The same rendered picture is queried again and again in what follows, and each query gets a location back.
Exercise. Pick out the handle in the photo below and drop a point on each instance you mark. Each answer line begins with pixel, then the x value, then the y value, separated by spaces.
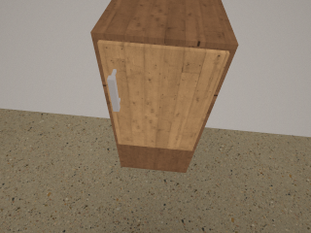
pixel 113 90

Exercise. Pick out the cupboard door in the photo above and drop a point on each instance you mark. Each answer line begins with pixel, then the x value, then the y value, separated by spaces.
pixel 165 91

